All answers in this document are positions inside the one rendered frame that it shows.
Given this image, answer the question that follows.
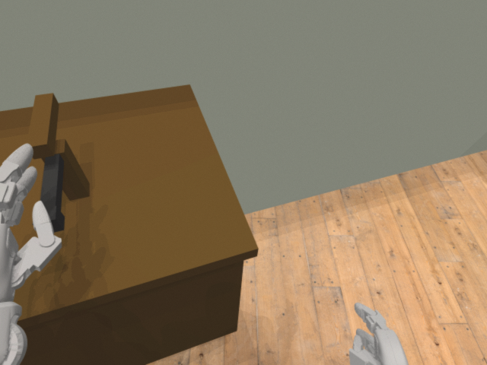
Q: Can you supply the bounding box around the robot right hand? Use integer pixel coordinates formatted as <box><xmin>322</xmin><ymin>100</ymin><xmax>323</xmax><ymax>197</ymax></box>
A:
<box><xmin>349</xmin><ymin>303</ymin><xmax>409</xmax><ymax>365</ymax></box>

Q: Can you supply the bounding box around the counter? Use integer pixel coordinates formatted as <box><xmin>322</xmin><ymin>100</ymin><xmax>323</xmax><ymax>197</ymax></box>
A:
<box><xmin>0</xmin><ymin>84</ymin><xmax>259</xmax><ymax>365</ymax></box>

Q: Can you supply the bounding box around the robot left hand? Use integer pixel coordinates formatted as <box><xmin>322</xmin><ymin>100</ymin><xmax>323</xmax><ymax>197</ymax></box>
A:
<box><xmin>0</xmin><ymin>144</ymin><xmax>62</xmax><ymax>303</ymax></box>

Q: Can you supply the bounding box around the tap lever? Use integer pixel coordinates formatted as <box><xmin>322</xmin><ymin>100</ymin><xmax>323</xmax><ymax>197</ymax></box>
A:
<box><xmin>40</xmin><ymin>154</ymin><xmax>65</xmax><ymax>233</ymax></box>

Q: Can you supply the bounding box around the robot left forearm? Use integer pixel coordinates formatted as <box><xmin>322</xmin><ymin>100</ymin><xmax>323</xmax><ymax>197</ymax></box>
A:
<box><xmin>0</xmin><ymin>302</ymin><xmax>27</xmax><ymax>365</ymax></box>

